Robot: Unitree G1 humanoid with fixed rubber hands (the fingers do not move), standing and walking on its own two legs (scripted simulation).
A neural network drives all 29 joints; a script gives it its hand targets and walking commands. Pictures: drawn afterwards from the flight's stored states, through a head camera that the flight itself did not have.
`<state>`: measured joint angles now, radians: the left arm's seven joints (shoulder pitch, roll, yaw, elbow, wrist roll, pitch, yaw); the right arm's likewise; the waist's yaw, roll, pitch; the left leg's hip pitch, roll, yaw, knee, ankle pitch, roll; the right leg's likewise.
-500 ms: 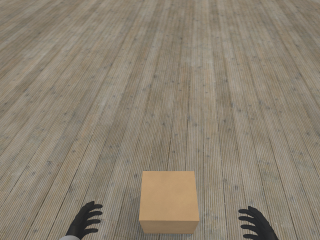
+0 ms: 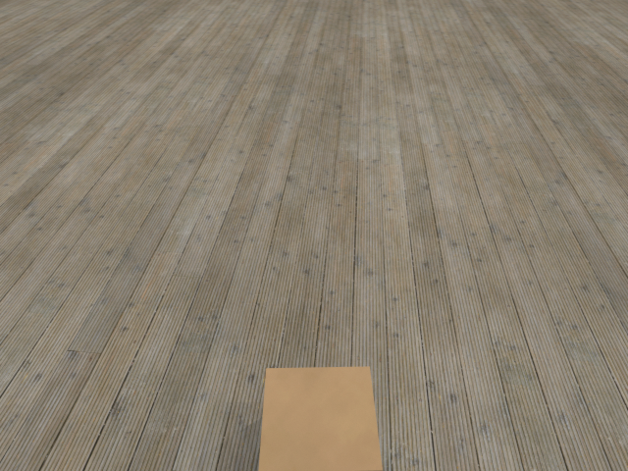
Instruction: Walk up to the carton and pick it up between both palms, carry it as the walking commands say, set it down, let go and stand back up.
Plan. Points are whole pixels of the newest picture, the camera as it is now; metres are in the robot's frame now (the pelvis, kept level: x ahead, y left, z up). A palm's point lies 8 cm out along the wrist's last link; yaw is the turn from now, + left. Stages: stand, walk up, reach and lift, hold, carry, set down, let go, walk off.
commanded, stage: stand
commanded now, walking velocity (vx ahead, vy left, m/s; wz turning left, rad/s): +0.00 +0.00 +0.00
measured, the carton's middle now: (318, 434) +0.38 +0.02 -0.63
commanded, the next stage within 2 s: none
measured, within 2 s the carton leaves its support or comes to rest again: neither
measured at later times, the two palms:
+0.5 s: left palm out of the picture +0.05 +0.26 -0.13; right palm out of the picture +0.02 -0.25 -0.13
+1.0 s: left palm out of the picture -0.02 +0.23 -0.14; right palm out of the picture -0.07 -0.22 -0.14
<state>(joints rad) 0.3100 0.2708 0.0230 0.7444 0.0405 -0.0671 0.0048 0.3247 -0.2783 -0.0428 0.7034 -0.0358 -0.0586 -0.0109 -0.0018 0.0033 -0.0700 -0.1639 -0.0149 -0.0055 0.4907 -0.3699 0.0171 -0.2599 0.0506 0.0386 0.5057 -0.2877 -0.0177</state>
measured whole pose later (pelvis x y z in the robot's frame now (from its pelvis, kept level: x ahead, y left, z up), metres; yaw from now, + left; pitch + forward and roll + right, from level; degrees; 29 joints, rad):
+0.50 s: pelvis +0.02 +0.00 +0.00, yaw -1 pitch +1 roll +0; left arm 0.35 0.24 -0.01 0.93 0.02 -0.01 0.04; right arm 0.38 -0.25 0.02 0.92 -0.02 0.00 -0.04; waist -0.01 0.01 -0.06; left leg -0.11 -0.02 0.02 0.49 -0.41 0.03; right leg -0.23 0.05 0.06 0.56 -0.34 -0.02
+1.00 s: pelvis +0.00 +0.00 +0.00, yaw -2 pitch -1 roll +0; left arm 0.36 0.17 -0.04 1.10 0.01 0.00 0.05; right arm 0.41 -0.18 0.05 1.12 -0.02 0.00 -0.05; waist -0.01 0.01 -0.02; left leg -0.08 -0.02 0.03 0.46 -0.37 0.03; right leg -0.21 0.05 0.08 0.51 -0.29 -0.02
